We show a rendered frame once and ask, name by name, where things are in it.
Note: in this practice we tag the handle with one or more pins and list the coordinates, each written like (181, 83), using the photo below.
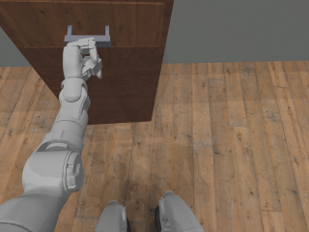
(100, 40)

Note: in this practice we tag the left robot hand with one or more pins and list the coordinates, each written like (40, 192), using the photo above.
(75, 66)

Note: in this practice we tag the cabinet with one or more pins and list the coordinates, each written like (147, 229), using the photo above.
(126, 91)

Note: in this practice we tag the right robot shin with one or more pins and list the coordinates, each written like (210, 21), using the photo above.
(165, 227)

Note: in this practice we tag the robot left upper arm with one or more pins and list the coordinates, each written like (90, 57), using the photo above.
(50, 177)

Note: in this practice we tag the left robot forearm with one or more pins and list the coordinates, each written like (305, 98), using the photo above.
(71, 122)

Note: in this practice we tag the right robot thigh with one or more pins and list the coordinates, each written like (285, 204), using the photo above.
(174, 210)

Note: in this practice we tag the drawer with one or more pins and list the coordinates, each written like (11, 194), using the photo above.
(46, 22)

